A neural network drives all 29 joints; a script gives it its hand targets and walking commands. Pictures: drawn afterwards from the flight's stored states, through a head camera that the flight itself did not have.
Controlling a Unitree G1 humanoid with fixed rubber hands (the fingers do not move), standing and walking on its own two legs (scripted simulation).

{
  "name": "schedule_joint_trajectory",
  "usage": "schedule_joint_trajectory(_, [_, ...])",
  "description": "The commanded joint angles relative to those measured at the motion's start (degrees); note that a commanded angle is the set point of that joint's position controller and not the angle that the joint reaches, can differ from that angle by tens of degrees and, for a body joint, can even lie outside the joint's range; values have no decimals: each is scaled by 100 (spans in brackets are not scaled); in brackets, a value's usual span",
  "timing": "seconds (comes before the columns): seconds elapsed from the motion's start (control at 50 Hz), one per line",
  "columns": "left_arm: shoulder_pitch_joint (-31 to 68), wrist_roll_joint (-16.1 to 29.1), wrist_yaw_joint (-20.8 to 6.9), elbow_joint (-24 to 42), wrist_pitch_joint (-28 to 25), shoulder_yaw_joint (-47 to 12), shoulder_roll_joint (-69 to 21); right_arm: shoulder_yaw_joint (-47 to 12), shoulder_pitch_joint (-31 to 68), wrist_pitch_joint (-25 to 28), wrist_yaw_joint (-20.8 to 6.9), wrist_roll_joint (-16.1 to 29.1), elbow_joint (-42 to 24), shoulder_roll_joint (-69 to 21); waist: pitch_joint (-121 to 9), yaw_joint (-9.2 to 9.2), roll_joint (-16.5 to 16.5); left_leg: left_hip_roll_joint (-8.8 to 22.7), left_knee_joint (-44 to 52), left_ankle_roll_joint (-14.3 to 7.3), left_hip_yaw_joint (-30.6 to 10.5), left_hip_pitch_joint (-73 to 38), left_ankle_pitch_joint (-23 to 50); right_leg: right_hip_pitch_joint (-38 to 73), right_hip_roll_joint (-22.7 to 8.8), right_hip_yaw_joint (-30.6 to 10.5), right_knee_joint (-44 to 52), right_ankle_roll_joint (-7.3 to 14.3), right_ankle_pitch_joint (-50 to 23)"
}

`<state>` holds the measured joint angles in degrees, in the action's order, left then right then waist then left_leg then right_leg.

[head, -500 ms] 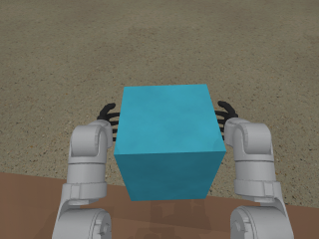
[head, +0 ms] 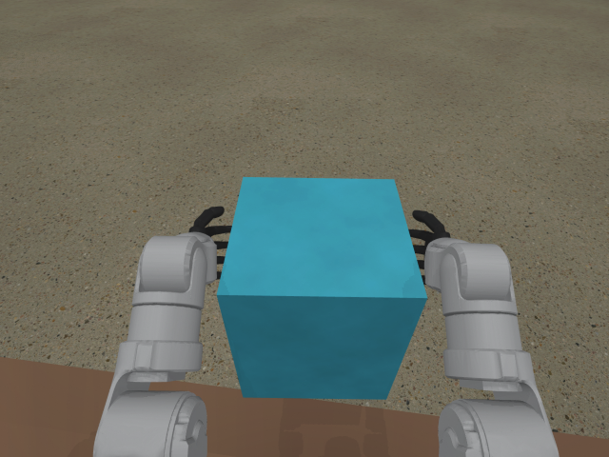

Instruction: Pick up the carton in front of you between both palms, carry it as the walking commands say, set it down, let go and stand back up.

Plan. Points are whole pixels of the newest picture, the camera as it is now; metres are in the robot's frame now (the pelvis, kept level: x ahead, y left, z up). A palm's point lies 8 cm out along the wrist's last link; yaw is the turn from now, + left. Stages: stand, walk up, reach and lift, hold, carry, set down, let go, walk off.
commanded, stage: carry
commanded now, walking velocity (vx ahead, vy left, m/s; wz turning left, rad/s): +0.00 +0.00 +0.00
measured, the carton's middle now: (316, 291) +0.35 +0.00 +0.05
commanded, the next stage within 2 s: none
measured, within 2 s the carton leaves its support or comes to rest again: neither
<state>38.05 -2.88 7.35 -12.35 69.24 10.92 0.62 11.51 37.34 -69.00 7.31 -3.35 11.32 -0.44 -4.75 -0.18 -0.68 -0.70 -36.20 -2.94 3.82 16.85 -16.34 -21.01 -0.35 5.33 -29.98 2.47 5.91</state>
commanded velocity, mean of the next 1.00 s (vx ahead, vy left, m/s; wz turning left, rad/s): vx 0.00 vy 0.00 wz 0.00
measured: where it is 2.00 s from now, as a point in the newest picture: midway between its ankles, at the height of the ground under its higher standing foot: outside the picture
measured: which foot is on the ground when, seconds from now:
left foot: down 0.00-1.00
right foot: down 0.00-1.00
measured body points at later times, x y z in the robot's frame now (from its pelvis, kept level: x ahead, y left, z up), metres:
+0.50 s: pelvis -0.01 +0.01 +0.00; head -0.04 +0.01 +0.45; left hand +0.34 +0.16 +0.12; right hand +0.34 -0.14 +0.12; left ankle -0.03 +0.09 -0.72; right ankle +0.05 -0.09 -0.73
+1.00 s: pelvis -0.01 +0.01 +0.00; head -0.03 +0.01 +0.45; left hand +0.35 +0.16 +0.12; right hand +0.35 -0.14 +0.12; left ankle -0.03 +0.09 -0.72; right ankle +0.05 -0.09 -0.73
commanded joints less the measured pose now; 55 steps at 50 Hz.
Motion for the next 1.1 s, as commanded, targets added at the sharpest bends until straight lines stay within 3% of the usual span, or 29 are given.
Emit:
schedule_joint_trajectory(0.0, [4212,2435,-1406,646,-154,-3286,-6455,-3304,4171,137,-1356,2364,-537,-6262,-2203,15,92,829,629,-181,-779,-438,1306,1165,-836,-783,303,268,-1220])
schedule_joint_trajectory(0.12, [4235,2361,-1415,381,-154,-3113,-6428,-3159,4234,140,-1379,2339,-293,-6249,-1875,6,92,849,857,-178,-832,-151,688,1034,-842,-801,444,188,-536])
schedule_joint_trajectory(0.64, [4402,2413,-1357,505,-99,-3017,-6509,-3068,4416,72,-1339,2437,-375,-6394,-2204,23,61,802,524,-193,-738,-364,1574,1136,-862,-711,170,208,-1449])
schedule_joint_trajectory(1.08, [4367,2392,-1372,519,-87,-3072,-6485,-3119,4380,64,-1369,2429,-381,-6380,-2151,30,53,808,574,-202,-730,-312,1357,1102,-883,-702,227,202,-1233])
